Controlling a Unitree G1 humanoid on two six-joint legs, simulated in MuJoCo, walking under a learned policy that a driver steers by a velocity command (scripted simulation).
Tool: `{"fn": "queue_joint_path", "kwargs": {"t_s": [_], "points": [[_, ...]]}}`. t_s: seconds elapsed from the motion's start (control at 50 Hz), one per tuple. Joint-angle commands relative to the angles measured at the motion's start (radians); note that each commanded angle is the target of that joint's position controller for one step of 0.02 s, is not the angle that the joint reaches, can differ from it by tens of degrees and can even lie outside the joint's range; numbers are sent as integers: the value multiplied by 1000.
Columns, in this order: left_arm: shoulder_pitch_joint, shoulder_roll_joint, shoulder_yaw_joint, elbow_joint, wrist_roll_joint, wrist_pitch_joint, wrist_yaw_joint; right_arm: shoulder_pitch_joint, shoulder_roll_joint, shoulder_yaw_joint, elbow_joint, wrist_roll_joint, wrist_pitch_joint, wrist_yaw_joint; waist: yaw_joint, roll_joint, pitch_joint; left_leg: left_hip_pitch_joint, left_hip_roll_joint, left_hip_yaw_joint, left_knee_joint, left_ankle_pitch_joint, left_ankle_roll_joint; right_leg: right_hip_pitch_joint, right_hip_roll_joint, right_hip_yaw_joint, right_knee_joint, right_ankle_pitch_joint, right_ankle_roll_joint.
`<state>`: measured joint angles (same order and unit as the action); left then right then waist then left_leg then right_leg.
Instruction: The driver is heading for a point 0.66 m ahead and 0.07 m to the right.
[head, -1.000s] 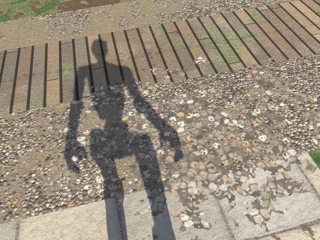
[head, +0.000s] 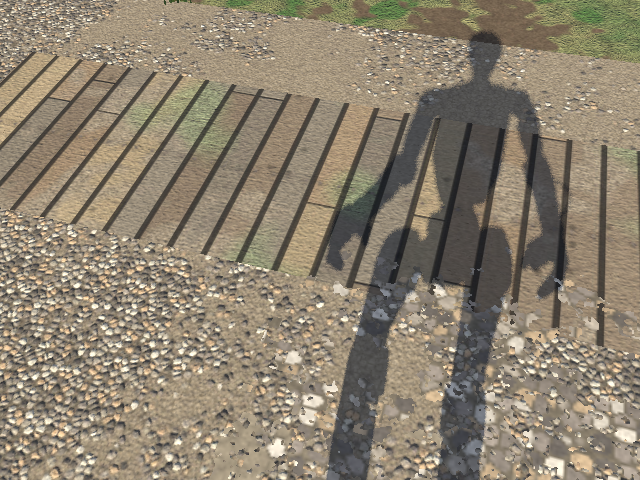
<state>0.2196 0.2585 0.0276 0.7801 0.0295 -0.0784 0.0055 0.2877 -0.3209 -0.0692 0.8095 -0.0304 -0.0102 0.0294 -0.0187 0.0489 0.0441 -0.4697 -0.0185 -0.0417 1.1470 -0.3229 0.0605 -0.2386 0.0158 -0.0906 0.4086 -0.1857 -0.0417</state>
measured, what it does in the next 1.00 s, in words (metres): walks ahead: left foot, then right foot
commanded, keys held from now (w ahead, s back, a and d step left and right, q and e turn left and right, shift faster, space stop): w+q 0.10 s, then w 0.22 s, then w+e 0.54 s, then no key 0.14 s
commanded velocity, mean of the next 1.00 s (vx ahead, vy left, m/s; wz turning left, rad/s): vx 0.48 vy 0.00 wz -0.05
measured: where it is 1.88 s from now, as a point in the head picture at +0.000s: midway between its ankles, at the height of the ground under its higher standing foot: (311, 402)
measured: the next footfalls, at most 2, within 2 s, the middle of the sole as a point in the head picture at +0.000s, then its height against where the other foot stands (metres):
left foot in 0.32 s outside the picture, level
right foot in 0.88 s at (350, 413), level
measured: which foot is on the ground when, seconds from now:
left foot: up 0.00-0.30, down 0.32-0.86, up 0.88-1.00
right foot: down 0.00-0.34, up 0.36-0.86, down 0.88-1.00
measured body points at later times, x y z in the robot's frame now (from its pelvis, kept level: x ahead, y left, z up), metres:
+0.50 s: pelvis +0.26 +0.07 +0.00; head +0.29 +0.09 +0.45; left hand +0.25 +0.32 -0.15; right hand +0.40 -0.17 -0.12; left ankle +0.27 +0.13 -0.74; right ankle +0.23 -0.09 -0.65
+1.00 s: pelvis +0.52 +0.04 -0.01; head +0.56 +0.04 +0.43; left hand +0.68 +0.29 -0.14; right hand +0.54 -0.21 -0.15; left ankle +0.41 +0.17 -0.63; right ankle +0.57 +0.00 -0.74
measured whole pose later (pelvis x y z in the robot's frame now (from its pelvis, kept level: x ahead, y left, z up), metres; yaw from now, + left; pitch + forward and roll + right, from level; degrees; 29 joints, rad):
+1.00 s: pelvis +0.52 +0.04 -0.01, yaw -8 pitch +0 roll +0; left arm 0.17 0.26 0.06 0.85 0.01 -0.03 -0.01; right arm 0.28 -0.22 -0.03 0.89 -0.01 -0.07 -0.02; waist -0.02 0.00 0.08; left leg -0.36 0.03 0.04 1.28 -0.39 0.01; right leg -0.33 0.11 -0.09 0.52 -0.20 -0.13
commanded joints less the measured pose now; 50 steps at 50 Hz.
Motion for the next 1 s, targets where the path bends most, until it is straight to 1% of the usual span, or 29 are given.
{"fn": "queue_joint_path", "kwargs": {"t_s": [0.02, 0.08, 0.14, 0.18, 0.24, 0.28, 0.3, 0.32, 0.34, 0.36, 0.38, 0.4, 0.42, 0.46, 0.48, 0.54, 0.6, 0.66, 0.74, 0.8, 0.84, 0.86, 0.88, 0.9, 0.92, 0.94, 0.96, 0.98, 1.0], "points": [[69, 103, 30, -17, -13, -32, -7, 8, -24, -2, -69, -7, 12, 21, 6, -149, -35, -166, 66, -27, 10, 65, -12, 133, -282, 206, -228, 230, -115], [97, 101, 33, 5, -11, -31, -8, -101, -14, 6, -112, -8, 12, 32, 19, -140, -5, -234, 81, -3, -83, 162, -28, 147, -267, 102, -252, 290, -116], [125, 102, 33, 29, -9, -30, -11, -204, 17, 25, -145, -3, 2, 43, 40, -135, 14, -178, 72, 35, -292, 278, -24, 134, -231, 12, -257, 317, -99], [154, 120, 36, 47, -10, -29, -11, -266, 26, 35, -162, -6, -3, 47, 55, -136, 27, -117, 58, 78, -417, 288, -9, 139, -239, -16, -263, 330, -94], [214, 142, 39, 88, -10, -14, -7, -308, 14, 38, -174, -15, -7, 40, 65, -136, 40, -74, 35, 112, -519, 210, 28, 227, -278, -22, -229, 423, -93], [229, 165, 41, 111, -9, 0, -2, -268, -2, 32, -160, -23, -14, 28, 36, -146, 7, 18, -11, 138, -570, 115, 64, 288, -288, -44, -107, 694, -85], [232, 173, 40, 120, -10, 8, 0, -175, -15, 24, -129, -27, -23, 22, -8, -143, -49, 136, -43, 144, -617, 106, 86, 295, -279, -64, 26, 799, -77], [231, 163, 34, 119, -14, 14, 2, -17, -38, 11, -70, -35, -35, 12, -75, -110, -140, 355, -57, 136, -672, 147, 109, 217, -248, -100, 220, 751, -57], [235, 113, 17, 84, -19, 12, -2, 153, -115, -11, -36, -53, -41, -5, -138, -5, -274, 637, 172, -114, -683, 51, 160, -3, -207, -96, 516, 379, -41], [320, 17, 0, 50, -38, 14, -18, 159, -209, -31, -38, -36, -36, -18, -78, 207, -382, 857, 474, -604, -790, 104, 287, -356, -15, -50, 853, -397, -1], [197, 140, 35, 54, -21, 22, -6, 149, -183, -34, -41, 4, -31, -29, -120, 31, -315, 769, 430, -557, -816, 183, 262, -429, -30, 121, 915, -326, -15], [142, 116, 33, 36, -35, 14, -10, 76, -130, -17, -26, 5, -38, -34, -73, 24, -168, 634, 382, -368, -830, 286, 224, -442, -66, 149, 878, -233, -27], [148, 95, 28, 50, -37, 10, -13, 27, -69, -1, -21, 3, -48, -29, -31, -7, -95, 511, 332, -257, -869, 365, 177, -395, -95, 143, 800, -177, -28], [207, 73, 30, 93, -9, 39, -20, -34, -5, 18, -16, 9, -65, -30, 28, 26, -49, 377, 262, -114, -931, 391, 112, -294, -113, 137, 726, -127, -12], [216, 61, 32, 103, -4, 52, -27, -25, 4, 21, -10, 9, -75, -30, 34, 30, -50, 353, 254, -85, -952, 413, 108, -270, -104, 133, 726, -107, -7], [150, 37, 36, 86, -5, 68, -43, 13, -18, 13, 22, 16, -97, -32, 43, 19, -9, 354, 241, 4, -1007, 434, 96, -350, -108, 130, 696, -8, 3], [45, 32, 36, 54, -4, 69, -49, 51, -8, 15, 47, 15, -101, -36, 25, 15, 32, 382, 228, 78, -1029, 454, 84, -442, -109, 121, 613, 103, 12], [-57, 15, 25, 20, -3, 62, -56, 71, -5, 19, 67, 16, -101, -41, 8, 12, 53, 404, 213, 152, -1022, 516, 68, -437, -96, 73, 447, 194, 11], [-180, 4, 9, -33, 3, 59, -67, 147, -22, 19, 110, 13, -92, -57, -28, 4, 74, 512, 245, 209, -985, 659, 55, -418, -70, -14, 279, 187, -27], [-152, 23, 16, -39, 5, 60, -63, 145, -56, 14, 123, 7, -80, -68, 4, 31, 31, 595, 263, 256, -840, 1033, 35, -317, 0, -71, 230, 64, -84], [-26, 53, 31, -8, 7, 59, -53, 121, -90, 5, 120, 2, -64, -75, 65, 56, -48, 605, 274, 274, -617, 1221, 37, -171, 63, -86, 215, -46, -135], [84, 82, 47, 24, 11, 51, -47, 113, -100, 1, 113, 2, -57, -73, 114, 46, -113, 551, 273, 274, -433, 1139, 40, -27, 85, -63, 159, -64, -166], [229, 136, 72, 65, 29, 43, -33, 90, -91, 4, 95, 11, -58, -67, 190, -25, -179, 367, 234, 283, -148, 870, 16, 205, 4, 74, 64, -27, -217], [199, 257, 101, 52, 32, 46, -17, 164, 48, 31, 39, 28, -65, -46, 94, -277, -256, -80, 31, 266, 253, -161, -43, 529, -347, 574, 61, 283, -374], [226, 250, 103, 48, -22, 53, -15, 88, -37, 15, 23, 24, -69, -47, 141, -132, -343, -166, -20, 41, 372, -206, -49, 537, -402, 749, -28, 492, -443], [147, 212, 92, 50, -28, 52, -4, 35, -23, 20, 7, 33, -76, -49, 100, -83, -207, -205, 52, 7, 331, -98, -46, 421, -388, 555, -34, 646, -404], [99, 140, 72, 50, -29, 48, -4, 32, -17, 24, 15, 33, -82, -52, 68, -29, -113, -167, 77, 15, 239, -56, -45, 290, -339, 450, -54, 727, -347], [51, 100, 60, 48, -29, 44, -3, 38, -15, 21, 29, 22, -73, -52, 30, -5, -60, -115, 97, 15, 161, -44, -49, 191, -283, 358, -81, 735, -289], [20, 73, 49, 47, -33, 39, -1, 59, -12, 21, 34, 5, -53, -50, 1, -21, -48, -48, 100, 18, 105, -37, -58, 113, -243, 291, -110, 748, -262]]}}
